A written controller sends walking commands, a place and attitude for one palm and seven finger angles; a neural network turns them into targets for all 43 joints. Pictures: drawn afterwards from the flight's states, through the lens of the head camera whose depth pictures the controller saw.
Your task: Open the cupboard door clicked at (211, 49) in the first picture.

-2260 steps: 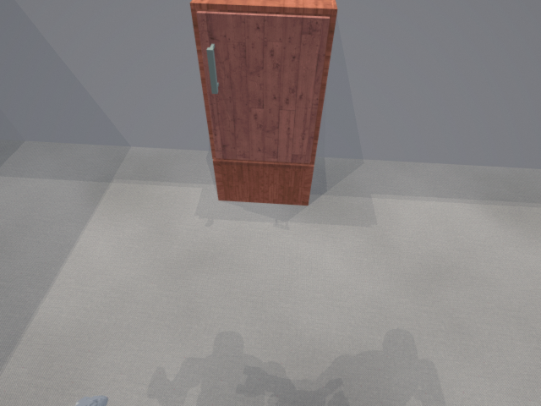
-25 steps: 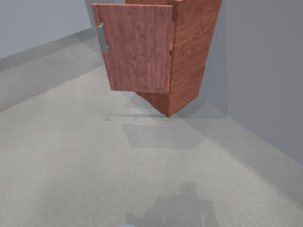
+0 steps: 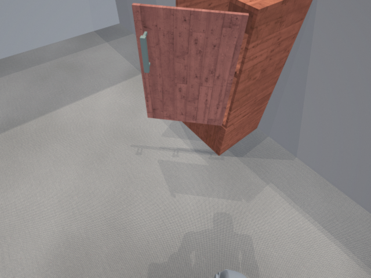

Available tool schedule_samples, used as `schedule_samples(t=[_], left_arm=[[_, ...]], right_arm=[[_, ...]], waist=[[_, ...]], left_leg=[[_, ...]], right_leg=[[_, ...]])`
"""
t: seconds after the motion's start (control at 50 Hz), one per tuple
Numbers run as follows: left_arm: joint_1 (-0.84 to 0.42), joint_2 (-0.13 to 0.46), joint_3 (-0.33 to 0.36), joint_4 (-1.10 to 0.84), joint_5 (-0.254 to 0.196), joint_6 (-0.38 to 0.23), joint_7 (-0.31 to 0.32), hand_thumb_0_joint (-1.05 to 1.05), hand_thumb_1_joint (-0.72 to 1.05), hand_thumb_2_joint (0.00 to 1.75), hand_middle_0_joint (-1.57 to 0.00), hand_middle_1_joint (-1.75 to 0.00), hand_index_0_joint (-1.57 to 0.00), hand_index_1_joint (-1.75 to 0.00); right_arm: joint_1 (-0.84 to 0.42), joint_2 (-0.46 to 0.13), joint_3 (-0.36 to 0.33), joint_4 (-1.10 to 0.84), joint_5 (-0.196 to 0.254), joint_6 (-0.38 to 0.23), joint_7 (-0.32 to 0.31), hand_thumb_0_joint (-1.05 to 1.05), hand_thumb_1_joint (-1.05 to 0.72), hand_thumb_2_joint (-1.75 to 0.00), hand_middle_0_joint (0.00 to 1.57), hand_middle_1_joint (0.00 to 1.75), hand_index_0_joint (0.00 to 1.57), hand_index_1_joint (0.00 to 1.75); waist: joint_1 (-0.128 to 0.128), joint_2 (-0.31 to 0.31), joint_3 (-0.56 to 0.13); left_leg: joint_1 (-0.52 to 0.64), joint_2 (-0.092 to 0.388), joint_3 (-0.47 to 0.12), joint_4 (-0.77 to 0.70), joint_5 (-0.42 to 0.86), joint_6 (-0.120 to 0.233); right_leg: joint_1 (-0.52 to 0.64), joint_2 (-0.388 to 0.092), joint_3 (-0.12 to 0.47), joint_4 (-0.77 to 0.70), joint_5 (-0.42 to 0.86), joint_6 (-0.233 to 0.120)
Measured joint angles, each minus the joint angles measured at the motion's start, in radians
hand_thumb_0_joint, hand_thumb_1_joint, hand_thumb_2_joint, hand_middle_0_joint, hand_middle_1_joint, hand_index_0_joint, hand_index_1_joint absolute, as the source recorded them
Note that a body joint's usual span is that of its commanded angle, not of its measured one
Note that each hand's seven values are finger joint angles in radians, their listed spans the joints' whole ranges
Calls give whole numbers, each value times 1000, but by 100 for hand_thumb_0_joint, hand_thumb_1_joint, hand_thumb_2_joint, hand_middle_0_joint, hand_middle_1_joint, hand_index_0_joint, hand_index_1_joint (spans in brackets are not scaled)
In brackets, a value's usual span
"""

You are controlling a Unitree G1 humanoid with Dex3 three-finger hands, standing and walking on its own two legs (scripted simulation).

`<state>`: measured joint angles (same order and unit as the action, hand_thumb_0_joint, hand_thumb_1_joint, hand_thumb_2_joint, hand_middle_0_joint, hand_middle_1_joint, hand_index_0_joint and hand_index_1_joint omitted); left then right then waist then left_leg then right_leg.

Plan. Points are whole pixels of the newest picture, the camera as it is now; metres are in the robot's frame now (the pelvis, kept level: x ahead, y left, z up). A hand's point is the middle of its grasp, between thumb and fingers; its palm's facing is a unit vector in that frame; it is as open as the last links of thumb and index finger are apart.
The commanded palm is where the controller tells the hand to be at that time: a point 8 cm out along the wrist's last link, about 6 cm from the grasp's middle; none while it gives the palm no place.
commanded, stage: take the last steps up to it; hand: left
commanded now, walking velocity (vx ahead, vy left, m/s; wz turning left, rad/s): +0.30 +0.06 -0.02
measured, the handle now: (146, 52) +0.92 +0.24 -0.04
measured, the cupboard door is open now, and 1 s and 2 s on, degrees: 44 44 44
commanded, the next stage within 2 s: come to a stop and stand still in 0.66 s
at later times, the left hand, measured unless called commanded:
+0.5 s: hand (111, 255) +0.19 +0.20 -0.16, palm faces +0.08 -0.98 -0.20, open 7.2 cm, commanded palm none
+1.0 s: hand (123, 170) +0.43 +0.23 -0.17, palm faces -0.03 -0.98 -0.21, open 7.3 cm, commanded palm none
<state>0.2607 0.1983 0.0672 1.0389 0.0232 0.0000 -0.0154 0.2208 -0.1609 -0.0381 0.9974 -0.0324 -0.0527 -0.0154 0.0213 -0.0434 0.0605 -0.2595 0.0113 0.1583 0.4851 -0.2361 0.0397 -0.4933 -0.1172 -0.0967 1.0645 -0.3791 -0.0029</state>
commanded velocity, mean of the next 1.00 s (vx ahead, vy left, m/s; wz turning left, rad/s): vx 0.11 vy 0.03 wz -0.01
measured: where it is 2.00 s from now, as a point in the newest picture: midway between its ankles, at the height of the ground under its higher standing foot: (176, 258)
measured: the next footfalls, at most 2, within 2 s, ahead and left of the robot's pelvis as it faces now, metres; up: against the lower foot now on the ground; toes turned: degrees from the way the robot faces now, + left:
right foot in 0.18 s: +0.17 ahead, -0.10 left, +0.00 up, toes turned -8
left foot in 0.60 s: +0.37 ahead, +0.17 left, +0.00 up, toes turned +1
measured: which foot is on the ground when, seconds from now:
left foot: down 0.00-0.18, up 0.20-0.58, down 0.60-1.00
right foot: up 0.00-0.16, down 0.18-0.60, up 0.62-0.90, down 0.92-1.00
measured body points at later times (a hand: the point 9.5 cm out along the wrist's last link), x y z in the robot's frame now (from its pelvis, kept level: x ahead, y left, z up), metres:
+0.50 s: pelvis +0.19 +0.02 +0.01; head +0.22 +0.02 +0.46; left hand +0.18 +0.25 -0.14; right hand +0.24 -0.22 -0.14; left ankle +0.28 +0.16 -0.70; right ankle +0.13 -0.09 -0.74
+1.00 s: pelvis +0.34 +0.05 -0.01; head +0.37 +0.05 +0.44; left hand +0.44 +0.29 -0.15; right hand +0.35 -0.18 -0.16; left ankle +0.33 +0.16 -0.73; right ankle +0.37 -0.06 -0.74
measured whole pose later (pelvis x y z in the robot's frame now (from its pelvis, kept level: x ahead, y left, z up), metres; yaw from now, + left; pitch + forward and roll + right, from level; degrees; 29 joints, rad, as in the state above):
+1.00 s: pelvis +0.34 +0.05 -0.01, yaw -1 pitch +0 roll +1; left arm 0.15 0.20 0.03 1.00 0.02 0.00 0.01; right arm 0.24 -0.15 -0.03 1.08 -0.01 0.02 -0.02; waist -0.02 -0.02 0.05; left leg -0.24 0.03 0.13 0.57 -0.32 0.00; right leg -0.33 -0.05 -0.07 0.59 -0.26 -0.01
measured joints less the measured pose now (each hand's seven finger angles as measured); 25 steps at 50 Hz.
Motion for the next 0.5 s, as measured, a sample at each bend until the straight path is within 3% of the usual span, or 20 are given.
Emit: schedule_samples(t=[0.08,0.16,0.2,0.24,0.28,0.32,0.42,0.5], left_arm=[[-74,-11,-4,-49,0,-8,-6,1,91,89,-19,-30,-19,-30],[-124,-20,-8,-86,1,-20,-12,1,91,89,-19,-30,-20,-30],[-134,-26,-9,-97,4,-38,-11,0,91,89,-19,-30,-20,-30],[-129,-37,-15,-101,0,-56,-4,0,91,89,-19,-30,-20,-30],[-102,-47,-20,-96,-5,-63,4,0,91,89,-20,-30,-20,-30],[-65,-56,-19,-78,-9,-66,10,0,91,89,-20,-30,-20,-30],[6,-26,-1,-23,-10,-76,18,-1,95,89,-20,-30,-20,-30],[58,-22,-10,27,-6,-69,10,-1,94,89,-20,-30,-20,-30]], right_arm=[[61,-12,2,43,-3,5,7,0,-94,-89,20,30,20,30],[119,-14,3,86,-2,20,14,0,-93,-89,20,30,20,30],[140,-16,3,105,3,29,18,1,-92,-89,20,30,20,30],[136,-18,0,120,4,47,24,1,-92,-89,20,30,20,30],[118,-19,-5,124,4,55,28,1,-92,-89,20,30,20,30],[96,-18,-9,115,2,55,31,1,-92,-89,20,30,20,30],[40,-3,-13,71,3,47,40,1,-92,-89,20,30,20,30],[-13,-16,-14,46,5,41,47,1,-93,-89,20,30,20,30]], waist=[[-20,16,-13],[-36,27,-19],[-36,44,-18],[-38,61,-10],[-39,65,-8],[-41,64,-15],[-29,41,-25],[-3,32,-17]], left_leg=[[84,-19,9,-71,-8,1],[132,-23,10,-34,-78,-16],[112,-6,-5,79,-152,-22],[28,3,-50,312,-240,-26],[-67,9,-82,493,-197,-34],[-144,32,-95,545,-123,-49],[-237,78,-99,389,-17,-76],[-232,74,-85,220,14,-73]], right_leg=[[10,15,-17,-229,56,1],[101,35,-21,-416,106,0],[142,53,-28,-450,123,-36],[169,65,-43,-437,95,-55],[216,75,-48,-487,92,-53],[267,83,-48,-565,113,-43],[372,84,-51,-711,135,-31],[431,67,-48,-729,97,1]])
